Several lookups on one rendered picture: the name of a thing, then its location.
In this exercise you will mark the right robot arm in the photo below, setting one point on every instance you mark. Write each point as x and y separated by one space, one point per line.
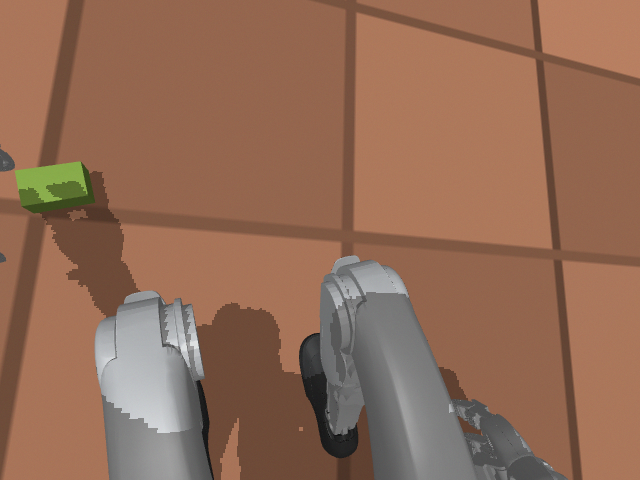
532 468

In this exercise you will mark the right robot foot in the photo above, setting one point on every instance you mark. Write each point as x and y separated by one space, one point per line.
315 382

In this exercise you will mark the small box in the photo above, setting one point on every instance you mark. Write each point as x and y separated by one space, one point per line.
54 187

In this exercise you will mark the left robot foot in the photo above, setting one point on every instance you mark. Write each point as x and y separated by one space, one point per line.
206 423

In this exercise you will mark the right robot hand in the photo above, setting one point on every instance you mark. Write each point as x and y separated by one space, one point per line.
500 445

